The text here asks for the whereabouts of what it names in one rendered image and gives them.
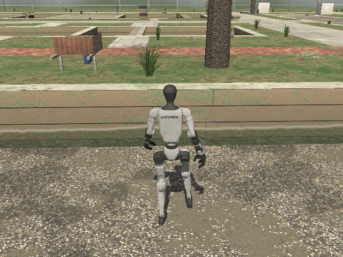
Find left robot hand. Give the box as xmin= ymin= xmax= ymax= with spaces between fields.
xmin=144 ymin=141 xmax=156 ymax=150

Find humanoid robot head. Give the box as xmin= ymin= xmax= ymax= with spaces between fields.
xmin=161 ymin=85 xmax=179 ymax=110

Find right robot hand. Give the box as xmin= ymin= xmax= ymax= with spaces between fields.
xmin=194 ymin=153 xmax=206 ymax=168

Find robot right forearm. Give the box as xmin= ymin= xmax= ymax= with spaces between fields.
xmin=191 ymin=130 xmax=204 ymax=155

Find left robot upper arm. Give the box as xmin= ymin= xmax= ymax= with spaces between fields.
xmin=146 ymin=108 xmax=160 ymax=135

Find right robot upper arm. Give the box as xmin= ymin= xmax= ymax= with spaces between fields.
xmin=181 ymin=108 xmax=196 ymax=138

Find right robot foot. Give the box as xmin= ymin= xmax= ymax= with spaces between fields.
xmin=185 ymin=195 xmax=192 ymax=206

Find robot left forearm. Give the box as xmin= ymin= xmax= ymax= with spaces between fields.
xmin=144 ymin=128 xmax=152 ymax=144

